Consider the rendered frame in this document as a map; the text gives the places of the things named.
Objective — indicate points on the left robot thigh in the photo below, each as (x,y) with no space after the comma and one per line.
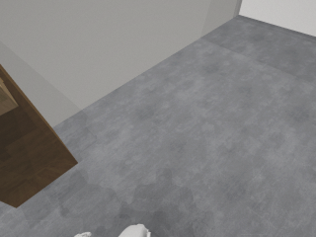
(135,231)

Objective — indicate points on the drawer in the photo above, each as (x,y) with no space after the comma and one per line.
(7,102)

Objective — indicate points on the cabinet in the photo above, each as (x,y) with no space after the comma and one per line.
(31,153)

